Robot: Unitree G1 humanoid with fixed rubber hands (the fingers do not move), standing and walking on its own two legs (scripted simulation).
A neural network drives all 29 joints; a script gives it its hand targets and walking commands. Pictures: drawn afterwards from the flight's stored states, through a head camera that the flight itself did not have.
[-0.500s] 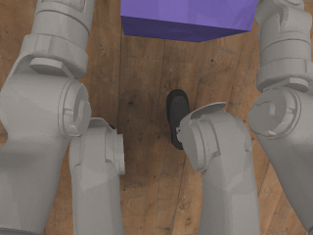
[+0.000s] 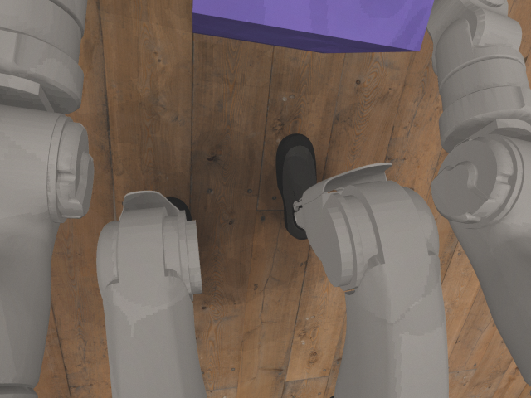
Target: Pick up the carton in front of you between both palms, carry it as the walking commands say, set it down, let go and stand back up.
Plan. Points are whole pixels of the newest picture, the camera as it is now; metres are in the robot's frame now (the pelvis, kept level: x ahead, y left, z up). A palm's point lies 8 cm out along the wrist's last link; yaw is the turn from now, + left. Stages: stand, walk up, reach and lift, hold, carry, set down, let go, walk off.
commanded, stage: set down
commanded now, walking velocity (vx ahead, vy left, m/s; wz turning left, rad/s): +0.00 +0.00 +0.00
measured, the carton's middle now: out of the picture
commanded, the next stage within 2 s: let go in 1.12 s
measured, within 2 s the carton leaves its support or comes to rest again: neither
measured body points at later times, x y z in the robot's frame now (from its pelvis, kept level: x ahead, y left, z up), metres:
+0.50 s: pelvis +0.00 +0.00 +0.06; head +0.37 -0.03 +0.32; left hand +0.64 +0.09 -0.06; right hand +0.53 -0.28 -0.07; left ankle +0.07 +0.11 -0.35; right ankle +0.15 -0.14 -0.35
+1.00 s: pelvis +0.03 -0.01 +0.19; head +0.37 -0.02 +0.48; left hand +0.65 +0.09 +0.09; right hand +0.53 -0.29 +0.08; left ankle +0.07 +0.11 -0.35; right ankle +0.15 -0.14 -0.35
